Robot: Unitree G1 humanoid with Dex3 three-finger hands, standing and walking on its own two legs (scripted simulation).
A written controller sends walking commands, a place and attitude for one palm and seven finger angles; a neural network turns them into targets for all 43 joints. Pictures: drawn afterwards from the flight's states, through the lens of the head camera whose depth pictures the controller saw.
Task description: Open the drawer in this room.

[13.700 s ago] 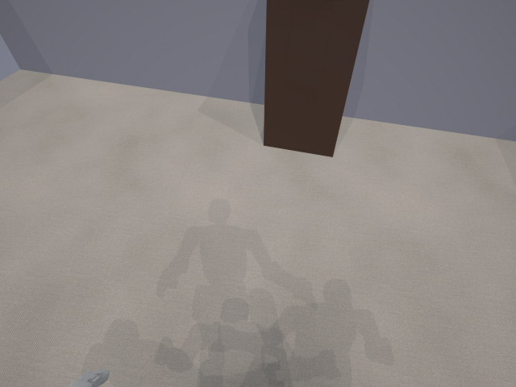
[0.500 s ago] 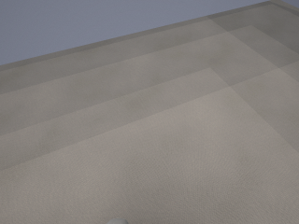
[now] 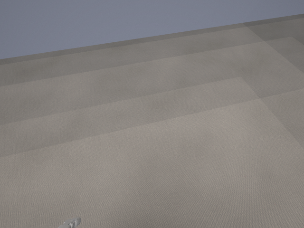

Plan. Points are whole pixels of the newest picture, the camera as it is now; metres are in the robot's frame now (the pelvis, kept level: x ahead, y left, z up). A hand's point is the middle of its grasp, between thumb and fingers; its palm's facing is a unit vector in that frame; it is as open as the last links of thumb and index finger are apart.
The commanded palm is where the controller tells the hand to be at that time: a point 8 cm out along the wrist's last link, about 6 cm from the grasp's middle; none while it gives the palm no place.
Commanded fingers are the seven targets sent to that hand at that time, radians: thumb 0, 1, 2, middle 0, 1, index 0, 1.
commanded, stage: turn or walk to find it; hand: left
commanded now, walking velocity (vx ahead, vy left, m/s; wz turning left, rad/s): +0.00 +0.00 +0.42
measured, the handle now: out of the picture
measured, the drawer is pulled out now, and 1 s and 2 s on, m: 0.00 0.00 0.00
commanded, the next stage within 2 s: none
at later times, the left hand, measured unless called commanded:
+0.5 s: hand out of the picture -0.06 +0.21 -0.18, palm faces +0.30 -0.92 -0.23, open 7.4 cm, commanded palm none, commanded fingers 0.00 0.90 0.90 -0.20 -0.30 -0.20 -0.30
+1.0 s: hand out of the picture -0.03 +0.20 -0.15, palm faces +0.42 -0.86 -0.28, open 7.4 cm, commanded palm none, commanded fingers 0.00 0.90 0.90 -0.20 -0.30 -0.20 -0.30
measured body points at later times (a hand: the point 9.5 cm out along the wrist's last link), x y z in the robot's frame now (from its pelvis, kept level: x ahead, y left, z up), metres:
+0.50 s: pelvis -0.04 +0.00 -0.01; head +0.00 +0.03 +0.44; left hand -0.07 +0.26 -0.17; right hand +0.10 -0.23 -0.15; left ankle -0.07 +0.11 -0.74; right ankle +0.00 -0.12 -0.74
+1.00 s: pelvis -0.05 -0.02 -0.01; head -0.01 -0.03 +0.44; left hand -0.06 +0.25 -0.13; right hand +0.10 -0.23 -0.17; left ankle -0.08 +0.11 -0.72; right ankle -0.01 -0.13 -0.74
